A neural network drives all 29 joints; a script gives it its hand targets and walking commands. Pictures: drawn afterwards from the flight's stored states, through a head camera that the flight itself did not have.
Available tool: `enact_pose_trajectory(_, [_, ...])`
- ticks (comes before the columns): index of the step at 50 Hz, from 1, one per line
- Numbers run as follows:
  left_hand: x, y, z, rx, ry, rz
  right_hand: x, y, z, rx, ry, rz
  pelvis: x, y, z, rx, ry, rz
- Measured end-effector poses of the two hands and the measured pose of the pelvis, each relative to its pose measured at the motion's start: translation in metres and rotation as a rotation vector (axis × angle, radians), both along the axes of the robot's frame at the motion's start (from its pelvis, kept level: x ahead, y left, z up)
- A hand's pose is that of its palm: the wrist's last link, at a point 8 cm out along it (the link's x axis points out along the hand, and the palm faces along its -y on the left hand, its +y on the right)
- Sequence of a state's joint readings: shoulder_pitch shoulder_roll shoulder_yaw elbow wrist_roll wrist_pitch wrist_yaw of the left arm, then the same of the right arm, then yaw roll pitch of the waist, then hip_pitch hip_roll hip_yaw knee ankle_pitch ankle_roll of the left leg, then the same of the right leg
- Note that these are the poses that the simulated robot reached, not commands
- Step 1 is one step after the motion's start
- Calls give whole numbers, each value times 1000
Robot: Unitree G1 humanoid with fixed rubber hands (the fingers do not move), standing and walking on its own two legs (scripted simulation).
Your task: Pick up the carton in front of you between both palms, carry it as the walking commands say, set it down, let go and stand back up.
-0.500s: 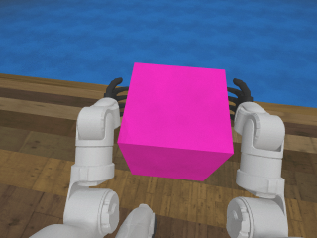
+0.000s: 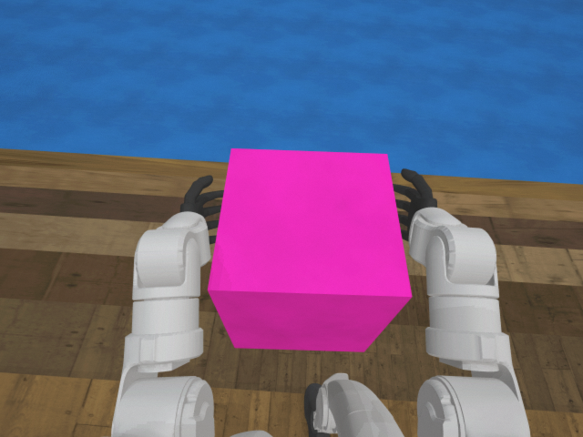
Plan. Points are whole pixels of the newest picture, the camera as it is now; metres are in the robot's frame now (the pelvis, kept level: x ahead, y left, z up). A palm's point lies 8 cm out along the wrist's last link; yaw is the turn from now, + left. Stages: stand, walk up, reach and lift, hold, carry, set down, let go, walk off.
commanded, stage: carry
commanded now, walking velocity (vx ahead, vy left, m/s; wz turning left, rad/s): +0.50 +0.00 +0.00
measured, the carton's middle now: (303, 259) +0.34 -0.01 +0.00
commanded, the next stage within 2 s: none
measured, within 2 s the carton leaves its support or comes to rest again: neither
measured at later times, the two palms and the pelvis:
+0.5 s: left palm (198, 123) +0.74 +0.20 -0.09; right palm (326, 128) +0.72 -0.09 -0.10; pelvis +0.39 +0.06 -0.21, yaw +0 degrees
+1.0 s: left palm (211, 99) +1.09 +0.23 -0.29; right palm (300, 90) +1.12 -0.06 -0.28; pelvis +0.76 +0.05 -0.39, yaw +0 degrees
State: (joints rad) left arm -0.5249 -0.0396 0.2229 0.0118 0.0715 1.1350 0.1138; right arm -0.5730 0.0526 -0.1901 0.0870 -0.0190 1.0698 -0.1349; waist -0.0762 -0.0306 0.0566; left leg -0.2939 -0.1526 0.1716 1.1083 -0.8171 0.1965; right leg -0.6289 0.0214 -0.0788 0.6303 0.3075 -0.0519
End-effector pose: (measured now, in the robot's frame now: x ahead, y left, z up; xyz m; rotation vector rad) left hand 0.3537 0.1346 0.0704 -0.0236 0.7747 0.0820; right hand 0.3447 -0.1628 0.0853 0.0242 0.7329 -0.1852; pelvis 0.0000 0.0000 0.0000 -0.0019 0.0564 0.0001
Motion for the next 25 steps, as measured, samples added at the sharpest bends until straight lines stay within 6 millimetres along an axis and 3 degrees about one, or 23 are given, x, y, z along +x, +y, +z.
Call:
enact_pose_trajectory(2, [28,7,-10,9,-56,31,37,7,-13,0,-54,32,36,-3,-25,8,-25,13])
enact_pose_trajectory(6, [73,40,-41,30,-112,125,114,42,-40,-8,-114,146,95,-8,-70,-15,-31,14])
enact_pose_trajectory(9, [102,57,-71,24,-54,151,153,60,-67,-16,-56,177,135,-9,-85,-33,-25,6])
enact_pose_trajectory(12, [140,64,-92,28,2,149,189,66,-93,-16,-1,174,176,-4,-94,-29,-17,12])
enact_pose_trajectory(16, [210,67,-104,76,-10,103,245,67,-119,8,-14,145,235,15,-117,-16,-9,-2])
enact_pose_trajectory(20, [290,73,-116,109,-74,58,310,72,-143,17,-76,106,305,38,-155,-32,-11,-10])
enact_pose_trajectory(25, [389,69,-164,77,-99,-29,380,68,-183,-28,-92,27,387,61,-211,1,-26,5])
